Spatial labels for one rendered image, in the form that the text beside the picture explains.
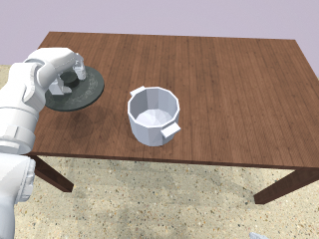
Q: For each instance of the table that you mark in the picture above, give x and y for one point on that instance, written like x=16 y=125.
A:
x=243 y=102

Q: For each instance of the left robot upper arm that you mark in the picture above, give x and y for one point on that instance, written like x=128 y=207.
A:
x=16 y=185

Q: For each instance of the pot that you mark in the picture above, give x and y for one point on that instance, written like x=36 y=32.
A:
x=153 y=113

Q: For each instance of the lid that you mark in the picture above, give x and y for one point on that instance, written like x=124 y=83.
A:
x=82 y=96

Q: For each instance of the robot left forearm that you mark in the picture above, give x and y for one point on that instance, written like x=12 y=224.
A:
x=21 y=100

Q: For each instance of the robot left hand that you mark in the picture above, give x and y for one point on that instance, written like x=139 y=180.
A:
x=62 y=59

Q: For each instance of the knob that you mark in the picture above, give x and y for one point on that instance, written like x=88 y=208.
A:
x=70 y=79

